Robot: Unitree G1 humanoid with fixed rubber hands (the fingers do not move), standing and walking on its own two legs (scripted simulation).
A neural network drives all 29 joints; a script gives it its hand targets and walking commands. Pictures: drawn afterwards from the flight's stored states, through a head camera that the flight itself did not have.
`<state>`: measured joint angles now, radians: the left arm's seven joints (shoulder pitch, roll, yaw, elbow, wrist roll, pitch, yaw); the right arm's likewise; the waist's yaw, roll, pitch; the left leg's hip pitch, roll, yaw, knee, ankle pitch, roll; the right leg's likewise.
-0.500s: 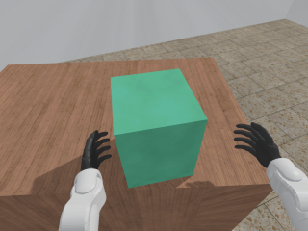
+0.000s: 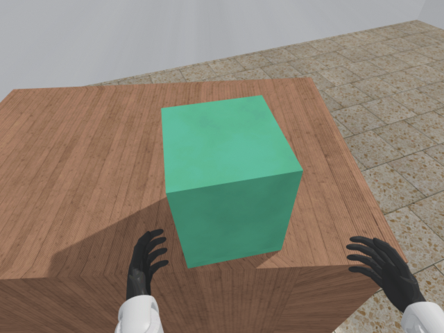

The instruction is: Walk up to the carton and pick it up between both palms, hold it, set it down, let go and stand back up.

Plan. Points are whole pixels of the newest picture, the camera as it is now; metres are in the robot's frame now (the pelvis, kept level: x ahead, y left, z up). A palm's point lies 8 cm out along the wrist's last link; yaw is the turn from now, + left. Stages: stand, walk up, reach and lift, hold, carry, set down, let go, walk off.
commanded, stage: set down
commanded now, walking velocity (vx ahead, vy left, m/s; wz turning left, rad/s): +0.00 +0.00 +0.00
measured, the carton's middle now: (224, 182) +0.40 +0.04 +0.06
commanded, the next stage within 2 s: let go in 1.28 s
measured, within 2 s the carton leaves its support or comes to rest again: neither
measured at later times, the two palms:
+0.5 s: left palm (130, 305) +0.18 +0.19 +0.00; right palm (382, 304) +0.21 -0.23 -0.01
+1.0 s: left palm (121, 301) +0.19 +0.20 +0.00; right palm (372, 309) +0.20 -0.21 -0.02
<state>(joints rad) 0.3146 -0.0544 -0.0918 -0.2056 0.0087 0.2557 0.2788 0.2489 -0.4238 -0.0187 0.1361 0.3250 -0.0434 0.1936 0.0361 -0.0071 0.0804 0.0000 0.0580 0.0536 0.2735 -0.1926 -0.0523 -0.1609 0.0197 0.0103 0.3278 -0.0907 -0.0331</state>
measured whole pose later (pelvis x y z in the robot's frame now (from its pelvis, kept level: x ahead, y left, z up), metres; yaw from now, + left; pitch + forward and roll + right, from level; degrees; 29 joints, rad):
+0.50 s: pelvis +0.02 +0.01 +0.00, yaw +1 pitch -4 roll +0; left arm 0.37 0.03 -0.10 -0.02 0.00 0.15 0.18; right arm 0.31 -0.35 -0.03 0.28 0.21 -0.10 0.16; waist 0.05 0.01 0.07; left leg -0.01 0.05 0.04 0.29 -0.22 -0.04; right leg -0.14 0.01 0.00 0.31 -0.11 -0.01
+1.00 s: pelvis -0.02 +0.03 +0.00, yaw +1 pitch -12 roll +0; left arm 0.11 0.04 -0.03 0.21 0.08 0.31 -0.03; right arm 0.10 -0.30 -0.05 0.46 0.04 0.09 0.07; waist 0.05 0.03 0.11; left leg 0.09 0.03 0.04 0.32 -0.21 -0.01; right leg -0.03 -0.01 0.01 0.33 -0.16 -0.01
